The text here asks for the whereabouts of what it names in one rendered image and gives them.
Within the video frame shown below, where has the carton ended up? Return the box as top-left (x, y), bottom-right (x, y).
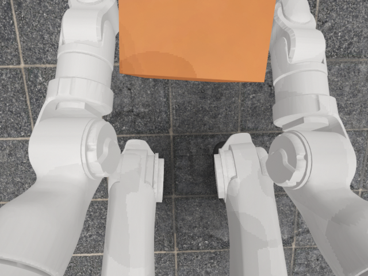
top-left (118, 0), bottom-right (276, 82)

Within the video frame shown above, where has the robot right shin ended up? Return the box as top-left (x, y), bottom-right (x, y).
top-left (222, 133), bottom-right (274, 186)

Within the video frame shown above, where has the left robot thigh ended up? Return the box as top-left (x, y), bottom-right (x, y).
top-left (101, 149), bottom-right (164, 276)

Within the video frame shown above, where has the left robot upper arm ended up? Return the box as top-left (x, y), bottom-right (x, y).
top-left (0, 117), bottom-right (121, 276)

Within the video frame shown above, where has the left robot forearm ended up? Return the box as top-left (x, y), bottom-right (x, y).
top-left (28, 0), bottom-right (119, 160)

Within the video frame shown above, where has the right robot upper arm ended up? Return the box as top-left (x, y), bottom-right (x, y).
top-left (266, 130), bottom-right (368, 276)

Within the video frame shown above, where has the right robot forearm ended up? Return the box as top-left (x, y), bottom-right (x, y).
top-left (269, 0), bottom-right (351, 143)

